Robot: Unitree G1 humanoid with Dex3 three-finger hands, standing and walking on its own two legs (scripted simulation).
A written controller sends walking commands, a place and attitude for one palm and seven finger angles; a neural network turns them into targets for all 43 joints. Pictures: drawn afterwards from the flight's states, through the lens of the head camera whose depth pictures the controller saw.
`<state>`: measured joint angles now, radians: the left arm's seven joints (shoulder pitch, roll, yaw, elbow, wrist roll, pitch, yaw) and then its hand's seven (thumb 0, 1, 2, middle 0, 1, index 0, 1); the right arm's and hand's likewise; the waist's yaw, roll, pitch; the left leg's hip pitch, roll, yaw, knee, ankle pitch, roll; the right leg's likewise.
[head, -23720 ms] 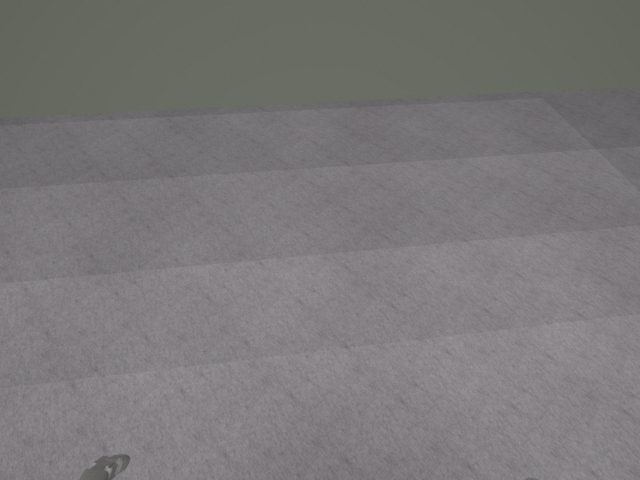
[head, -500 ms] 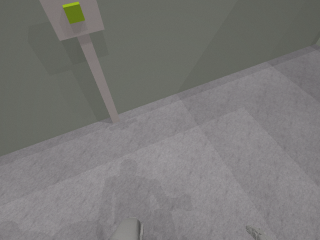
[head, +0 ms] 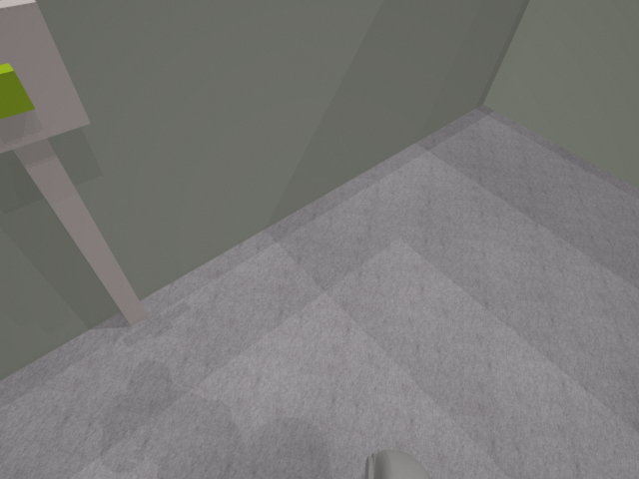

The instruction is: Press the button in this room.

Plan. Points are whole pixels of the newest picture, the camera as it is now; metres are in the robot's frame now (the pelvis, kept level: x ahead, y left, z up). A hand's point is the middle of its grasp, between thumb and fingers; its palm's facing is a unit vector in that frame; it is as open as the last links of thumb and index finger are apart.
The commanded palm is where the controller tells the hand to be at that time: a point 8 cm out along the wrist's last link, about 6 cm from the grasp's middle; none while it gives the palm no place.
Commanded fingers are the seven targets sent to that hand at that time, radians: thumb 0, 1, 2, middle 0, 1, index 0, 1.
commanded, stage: walk to a spot facing it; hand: left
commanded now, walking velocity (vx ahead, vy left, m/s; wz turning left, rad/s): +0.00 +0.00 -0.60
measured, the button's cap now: out of the picture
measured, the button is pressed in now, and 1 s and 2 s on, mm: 0 0 0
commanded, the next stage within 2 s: turn to face it in 1.56 s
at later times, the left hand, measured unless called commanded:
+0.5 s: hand (266, 381) +0.28 +0.10 -0.17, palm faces -0.30 -0.93 -0.22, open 7.3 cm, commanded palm none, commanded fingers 0.00 0.90 0.90 -0.20 -0.30 -0.20 -0.30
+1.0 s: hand (227, 350) +0.33 +0.18 -0.18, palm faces -0.48 -0.85 -0.22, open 7.3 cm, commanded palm none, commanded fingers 0.00 0.90 0.90 -0.20 -0.30 -0.20 -0.30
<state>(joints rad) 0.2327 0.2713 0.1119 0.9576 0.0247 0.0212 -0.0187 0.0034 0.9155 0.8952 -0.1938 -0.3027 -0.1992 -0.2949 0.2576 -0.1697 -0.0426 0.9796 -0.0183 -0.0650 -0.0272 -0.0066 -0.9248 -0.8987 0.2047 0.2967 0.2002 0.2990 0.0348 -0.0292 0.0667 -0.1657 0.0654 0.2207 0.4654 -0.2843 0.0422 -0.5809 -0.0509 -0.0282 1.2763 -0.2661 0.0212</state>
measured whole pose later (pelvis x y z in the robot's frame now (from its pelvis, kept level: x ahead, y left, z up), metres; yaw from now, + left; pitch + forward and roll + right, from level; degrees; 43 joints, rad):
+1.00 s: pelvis +0.16 +0.02 +0.00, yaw -35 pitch +1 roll -2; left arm 0.22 0.28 0.11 0.92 0.02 0.08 -0.03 0.00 0.91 0.90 -0.20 -0.30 -0.20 -0.30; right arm 0.17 -0.18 -0.04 0.88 -0.03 0.00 -0.02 0.00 -0.90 -0.90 0.20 0.30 0.20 0.30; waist 0.04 -0.03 0.08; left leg -0.19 0.10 0.16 0.48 -0.30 0.01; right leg -0.52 -0.01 0.01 1.18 -0.41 0.08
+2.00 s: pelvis +0.27 -0.08 +0.00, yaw -53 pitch +0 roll -3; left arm 0.22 0.20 0.04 1.07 0.01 0.02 0.02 0.00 0.91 0.89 -0.20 -0.30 -0.20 -0.30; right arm 0.20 -0.17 -0.03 1.01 -0.02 -0.01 -0.03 -0.01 -0.94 -0.90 0.21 0.30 0.20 0.30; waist 0.01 -0.01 0.05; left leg -0.25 -0.01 0.03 0.45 -0.21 0.08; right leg -0.36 -0.03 -0.01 0.97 -0.47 0.05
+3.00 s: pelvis +0.20 -0.10 -0.02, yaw -15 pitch +1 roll +1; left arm 0.30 0.26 0.06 0.97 0.02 0.04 0.02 0.00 0.91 0.89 -0.20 -0.30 -0.21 -0.30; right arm 0.07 -0.27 -0.07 0.91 -0.01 0.05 0.02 0.00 -0.91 -0.90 0.20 0.30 0.19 0.30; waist 0.05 -0.04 0.10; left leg -0.24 0.02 0.08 0.57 -0.32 -0.02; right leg -0.28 -0.20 -0.29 0.68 -0.37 0.04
